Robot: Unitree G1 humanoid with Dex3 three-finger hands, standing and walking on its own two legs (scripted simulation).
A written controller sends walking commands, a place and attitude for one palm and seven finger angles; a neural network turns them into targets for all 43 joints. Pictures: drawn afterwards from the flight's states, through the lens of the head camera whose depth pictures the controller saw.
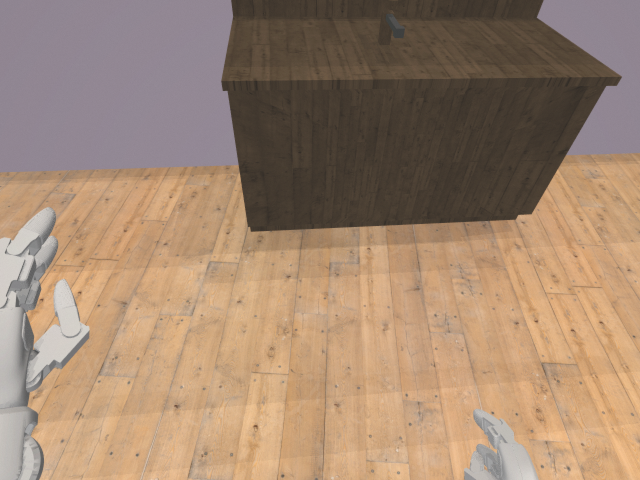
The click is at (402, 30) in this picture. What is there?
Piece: tap's lever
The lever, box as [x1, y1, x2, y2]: [393, 26, 404, 37]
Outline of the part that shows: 394,26 394,37 402,37 404,30 403,26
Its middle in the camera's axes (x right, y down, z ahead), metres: +0.24 -0.65 +1.21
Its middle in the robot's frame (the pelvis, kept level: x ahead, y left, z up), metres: +1.36 -0.16 +0.05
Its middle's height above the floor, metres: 0.83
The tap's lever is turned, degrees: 0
